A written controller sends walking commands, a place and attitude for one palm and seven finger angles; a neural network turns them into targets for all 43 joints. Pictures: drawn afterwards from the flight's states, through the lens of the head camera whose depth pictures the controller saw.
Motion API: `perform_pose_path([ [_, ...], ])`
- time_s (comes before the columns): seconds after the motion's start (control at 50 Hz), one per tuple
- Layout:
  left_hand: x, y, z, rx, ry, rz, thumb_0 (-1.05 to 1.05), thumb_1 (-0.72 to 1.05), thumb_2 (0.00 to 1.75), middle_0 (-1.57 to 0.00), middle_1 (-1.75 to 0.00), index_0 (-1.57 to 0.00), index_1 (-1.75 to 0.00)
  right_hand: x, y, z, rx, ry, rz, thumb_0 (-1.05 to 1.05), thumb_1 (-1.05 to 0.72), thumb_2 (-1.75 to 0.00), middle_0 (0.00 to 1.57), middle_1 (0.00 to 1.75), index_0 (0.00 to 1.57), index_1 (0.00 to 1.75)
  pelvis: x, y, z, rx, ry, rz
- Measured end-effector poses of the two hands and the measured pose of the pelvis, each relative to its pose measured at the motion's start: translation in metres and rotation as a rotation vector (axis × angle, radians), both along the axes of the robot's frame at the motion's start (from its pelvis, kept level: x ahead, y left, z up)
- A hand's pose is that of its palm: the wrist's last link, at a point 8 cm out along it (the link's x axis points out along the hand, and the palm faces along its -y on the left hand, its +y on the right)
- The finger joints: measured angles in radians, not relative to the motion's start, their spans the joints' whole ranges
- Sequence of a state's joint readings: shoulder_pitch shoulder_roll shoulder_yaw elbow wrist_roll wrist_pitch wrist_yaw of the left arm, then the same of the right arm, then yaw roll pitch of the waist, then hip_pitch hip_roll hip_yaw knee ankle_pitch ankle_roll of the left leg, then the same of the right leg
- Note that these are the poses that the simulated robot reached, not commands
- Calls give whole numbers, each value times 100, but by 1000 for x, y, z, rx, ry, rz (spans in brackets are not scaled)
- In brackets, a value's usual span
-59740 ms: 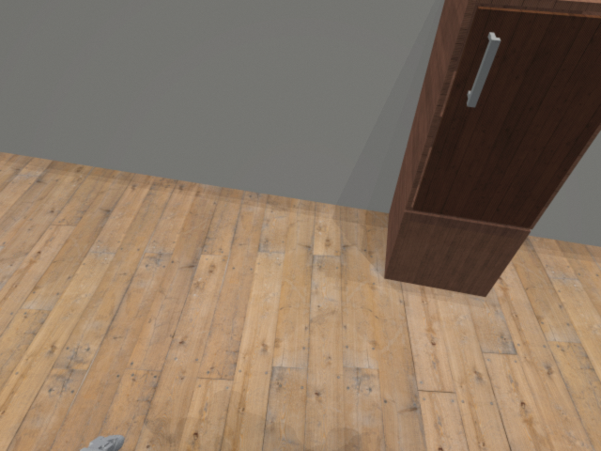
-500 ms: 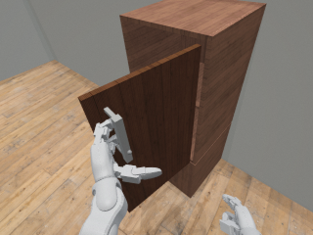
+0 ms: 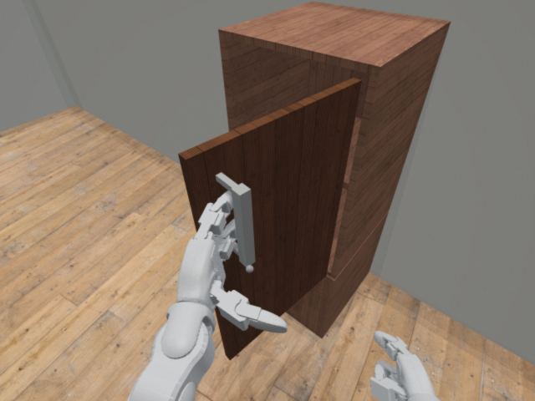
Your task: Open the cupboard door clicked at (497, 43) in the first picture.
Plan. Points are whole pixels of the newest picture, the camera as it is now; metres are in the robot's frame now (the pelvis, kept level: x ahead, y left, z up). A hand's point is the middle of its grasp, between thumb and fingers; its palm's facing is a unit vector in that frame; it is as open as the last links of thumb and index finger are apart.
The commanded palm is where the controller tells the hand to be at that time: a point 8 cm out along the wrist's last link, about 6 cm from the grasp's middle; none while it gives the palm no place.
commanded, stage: slide the hand sideways off the handle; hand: left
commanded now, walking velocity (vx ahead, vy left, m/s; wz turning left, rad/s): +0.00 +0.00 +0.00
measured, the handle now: (236, 221) +0.33 +0.08 +0.14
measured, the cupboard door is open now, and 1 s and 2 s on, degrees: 82 82 82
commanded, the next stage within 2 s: draw the hand back to the body in 0.88 s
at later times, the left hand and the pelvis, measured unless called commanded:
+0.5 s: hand (217, 288) +0.22 +0.09 +0.14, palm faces +0.01 -1.00 +0.00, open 16.3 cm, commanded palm +0.17 +0.14 +0.14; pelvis +0.02 +0.01 +0.00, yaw -1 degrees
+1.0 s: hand (187, 316) +0.18 +0.11 +0.13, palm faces +0.08 -1.00 -0.05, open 16.3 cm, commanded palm +0.14 +0.17 +0.14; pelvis +0.03 -0.02 -0.01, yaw +1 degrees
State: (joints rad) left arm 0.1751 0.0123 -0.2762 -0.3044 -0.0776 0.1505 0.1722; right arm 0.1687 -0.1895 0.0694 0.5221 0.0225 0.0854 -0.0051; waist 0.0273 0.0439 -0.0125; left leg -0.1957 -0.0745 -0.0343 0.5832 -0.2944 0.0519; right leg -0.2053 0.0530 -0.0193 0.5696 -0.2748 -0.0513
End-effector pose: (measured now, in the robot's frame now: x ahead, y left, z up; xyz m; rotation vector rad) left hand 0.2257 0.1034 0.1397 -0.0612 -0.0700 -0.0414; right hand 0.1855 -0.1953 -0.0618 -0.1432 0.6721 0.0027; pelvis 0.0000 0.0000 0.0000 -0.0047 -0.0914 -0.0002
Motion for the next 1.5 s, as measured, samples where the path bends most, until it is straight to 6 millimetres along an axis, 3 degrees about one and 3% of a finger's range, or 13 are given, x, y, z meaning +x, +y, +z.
perform_pose_path([
  [0.22, -15, 14, -1, 55, 5, 28, -2, -50, 30, -15, -30, -14, -30, 2, 23, -2, 22, 14, 33, 1, -90, -90, 20, 30, 20, 30, 0, 13, -3, -5, 7, -6],
  [0.4, -22, 29, -1, 41, 13, 45, -2, -50, 30, -17, -31, -15, -30, 18, 26, 4, 23, -15, 49, 1, -90, -90, 20, 30, 20, 30, 9, 13, -3, -6, 22, -9],
  [0.72, -49, 57, -5, 93, 66, 125, -2, -50, 30, -17, -31, -15, -30, 37, -4, 6, 4, -63, 33, 1, -90, -90, 20, 30, 20, 30, 30, -6, -5, -3, 58, -6],
  [0.92, -68, 63, -5, 119, 67, 120, -2, -50, 30, -15, -30, -15, -30, 32, -28, -1, -21, -98, 7, 1, -90, -90, 20, 30, 20, 30, 31, -19, -8, -7, 83, 10],
  [1.06, -67, 63, -6, 113, 37, 116, -2, -50, 30, -15, -30, -15, -30, 23, -38, -6, -26, -118, -6, 1, -90, -90, 20, 30, 20, 30, 27, -25, -11, -7, 95, 16],
  [1.16, -65, 77, -1, 161, 12, 127, -2, -50, 30, -15, -30, -15, -30, 19, -41, -9, -29, -117, -17, 1, -90, -90, 20, 30, 20, 30, 25, -27, -11, -11, 93, 18],
  [1.32, -63, 103, 2, 138, 13, 145, -2, -50, 30, -15, -30, -15, -30, 20, -36, -4, -44, -145, -20, 1, -90, -90, 20, 30, 20, 30, 23, -20, -9, -24, 82, 22],
  [1.5, -63, 125, 9, 147, 15, 134, -2, -47, 32, -16, -30, -15, -30, 30, -14, 7, -37, -191, -4, 1, -90, -90, 20, 30, 20, 30, 23, -5, -6, -22, 75, 20],
])
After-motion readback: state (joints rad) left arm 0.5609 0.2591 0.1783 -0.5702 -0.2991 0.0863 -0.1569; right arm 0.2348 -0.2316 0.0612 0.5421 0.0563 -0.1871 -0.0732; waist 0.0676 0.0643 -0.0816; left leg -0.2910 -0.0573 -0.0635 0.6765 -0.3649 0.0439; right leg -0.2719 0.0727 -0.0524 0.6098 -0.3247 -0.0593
